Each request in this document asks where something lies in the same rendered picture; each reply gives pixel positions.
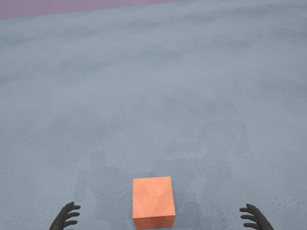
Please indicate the robot right hand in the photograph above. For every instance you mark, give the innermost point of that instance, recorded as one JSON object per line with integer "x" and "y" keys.
{"x": 261, "y": 222}

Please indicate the robot left hand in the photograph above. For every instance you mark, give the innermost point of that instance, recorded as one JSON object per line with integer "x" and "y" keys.
{"x": 59, "y": 222}

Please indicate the carton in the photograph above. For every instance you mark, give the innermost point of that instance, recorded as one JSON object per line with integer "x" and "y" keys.
{"x": 153, "y": 204}

